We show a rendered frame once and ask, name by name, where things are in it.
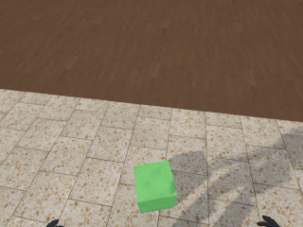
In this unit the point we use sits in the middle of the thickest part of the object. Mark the carton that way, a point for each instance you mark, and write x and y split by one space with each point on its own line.
154 186

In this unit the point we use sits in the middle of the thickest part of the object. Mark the robot right hand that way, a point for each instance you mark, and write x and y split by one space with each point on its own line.
270 222

